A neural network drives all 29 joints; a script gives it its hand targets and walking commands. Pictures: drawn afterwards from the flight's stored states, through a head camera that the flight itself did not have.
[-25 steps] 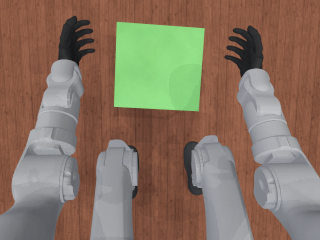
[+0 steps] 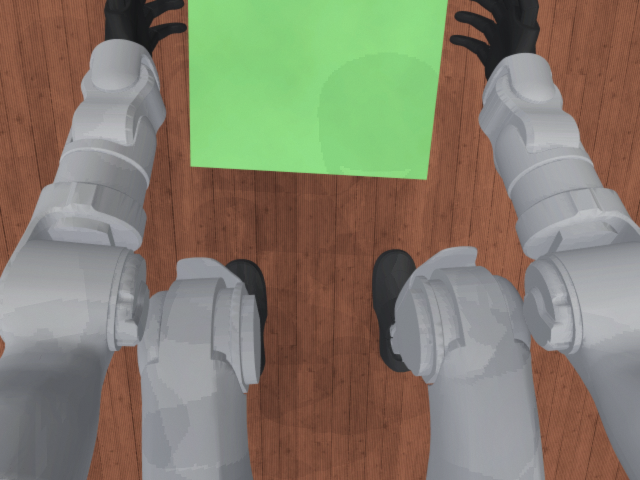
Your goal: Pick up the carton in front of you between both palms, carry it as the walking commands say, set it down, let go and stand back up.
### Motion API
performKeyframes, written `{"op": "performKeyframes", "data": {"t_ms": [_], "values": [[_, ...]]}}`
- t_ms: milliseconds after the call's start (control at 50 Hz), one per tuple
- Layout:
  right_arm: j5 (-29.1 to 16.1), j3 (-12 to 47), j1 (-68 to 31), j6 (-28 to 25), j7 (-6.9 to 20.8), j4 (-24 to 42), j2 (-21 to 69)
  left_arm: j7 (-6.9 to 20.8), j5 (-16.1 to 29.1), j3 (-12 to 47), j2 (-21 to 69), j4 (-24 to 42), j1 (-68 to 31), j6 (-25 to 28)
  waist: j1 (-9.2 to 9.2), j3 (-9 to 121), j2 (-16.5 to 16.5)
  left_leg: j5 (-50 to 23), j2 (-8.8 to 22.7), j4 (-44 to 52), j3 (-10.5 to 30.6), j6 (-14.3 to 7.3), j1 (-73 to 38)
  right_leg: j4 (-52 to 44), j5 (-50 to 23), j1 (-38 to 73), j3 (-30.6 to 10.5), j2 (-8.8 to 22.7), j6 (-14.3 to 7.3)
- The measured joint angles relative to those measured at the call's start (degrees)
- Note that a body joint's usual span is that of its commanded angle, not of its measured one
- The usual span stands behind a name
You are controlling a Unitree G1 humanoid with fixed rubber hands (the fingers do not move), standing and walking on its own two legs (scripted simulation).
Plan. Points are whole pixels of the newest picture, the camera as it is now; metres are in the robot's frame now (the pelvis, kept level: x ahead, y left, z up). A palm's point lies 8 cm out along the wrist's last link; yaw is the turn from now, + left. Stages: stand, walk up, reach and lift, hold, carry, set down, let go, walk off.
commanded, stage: reach and lift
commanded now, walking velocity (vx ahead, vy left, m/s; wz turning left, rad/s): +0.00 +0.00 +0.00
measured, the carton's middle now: (311, 80) +0.50 +0.02 -0.25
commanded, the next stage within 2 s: none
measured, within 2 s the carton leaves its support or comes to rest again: leaves its support in 0.62 s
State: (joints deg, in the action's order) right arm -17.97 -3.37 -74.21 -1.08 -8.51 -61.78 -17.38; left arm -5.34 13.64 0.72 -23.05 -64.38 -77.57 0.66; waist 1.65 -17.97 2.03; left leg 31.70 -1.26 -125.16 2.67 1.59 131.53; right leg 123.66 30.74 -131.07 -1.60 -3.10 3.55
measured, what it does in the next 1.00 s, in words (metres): rises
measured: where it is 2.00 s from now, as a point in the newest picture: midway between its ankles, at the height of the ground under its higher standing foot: (322, 335)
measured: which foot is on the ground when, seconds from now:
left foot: down 0.00-1.00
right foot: down 0.00-1.00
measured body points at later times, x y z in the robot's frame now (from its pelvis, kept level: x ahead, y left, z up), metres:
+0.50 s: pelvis +0.00 +0.00 +0.00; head +0.36 +0.02 +0.27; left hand +0.54 +0.16 -0.18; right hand +0.53 -0.14 -0.18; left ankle +0.11 +0.13 -0.34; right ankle +0.12 -0.13 -0.34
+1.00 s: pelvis +0.00 +0.00 +0.06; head +0.26 +0.02 +0.42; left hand +0.51 +0.16 -0.03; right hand +0.50 -0.14 -0.02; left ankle +0.11 +0.13 -0.34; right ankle +0.12 -0.13 -0.34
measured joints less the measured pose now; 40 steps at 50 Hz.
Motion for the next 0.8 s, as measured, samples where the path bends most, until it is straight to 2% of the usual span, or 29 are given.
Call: {"op": "performKeyframes", "data": {"t_ms": [160,300,360,440,540,660,740,800], "values": [[3.0,-1.6,1.7,-0.6,-0.1,-1.4,2.2,0.2,-1.0,-1.3,1.7,-2.1,1.2,0.2,0.04,3.5,-0.9,0.5,-0.2,0.5,-0.2,0.0,0.5,-0.3,0.7,-0.5,-0.2,0.2,0.0],[1.9,0.9,0.2,-1.0,-0.4,-1.5,2.8,-0.2,-0.2,0.4,3.2,-2.6,0.2,1.0,0.16,3.1,-0.9,-0.3,-0.2,1.5,-0.1,0.1,0.5,-1.3,-0.3,-0.7,-0.3,-0.1,0.0],[2.3,1.4,-2.0,-1.1,-0.7,-2.5,4.0,-1.2,-0.6,0.4,4.3,-3.3,-1.2,1.5,0.09,2.6,-0.7,-0.7,-0.1,1.8,-0.1,0.2,0.4,-1.6,-0.7,-0.6,-0.3,-0.4,0.0],[3.3,-1.4,-3.5,-1.7,-3.1,-4.6,5.0,-2.0,-0.9,1.0,4.8,-5.6,-2.9,1.5,-0.18,2.6,-0.4,-1.0,-0.5,2.0,0.2,0.4,0.5,-1.8,-0.9,-0.6,-0.3,-0.4,0.0],[6.1,-6.6,-4.2,0.1,-3.2,-5.2,5.9,-1.9,-3.3,-0.6,5.4,-7.5,-4.9,-0.6,-0.46,2.3,-0.3,-0.8,-0.9,0.9,0.3,0.5,0.4,-0.7,-0.7,-0.4,-0.3,-0.7,0.2],[6.5,-7.1,-1.0,4.0,-3.3,-0.5,6.1,-2.6,-3.5,-1.3,6.5,-3.1,-1.8,-4.2,-0.3,4.0,-0.2,0.1,-1.5,-0.8,0.1,0.7,0.4,1.3,0.5,-0.5,-1.1,-1.4,0.8],[5.8,-7.3,4.2,5.8,-3.9,6.4,7.2,-3.2,-3.3,-1.8,7.4,3.5,2.8,-6.4,-0.39,6.4,-0.1,0.3,-2.6,-0.8,0.4,1.4,-0.2,1.5,0.9,0.1,-1.8,-2.4,1.6],[7.1,-8.8,8.7,7.9,-3.9,12.1,8.8,-3.1,-4.8,-3.7,8.8,9.1,7.1,-8.8,-0.65,9.4,-0.1,0.4,-3.3,0.3,0.8,2.0,-1.6,0.5,1.1,1.5,-2.1,-2.9,1.8]]}}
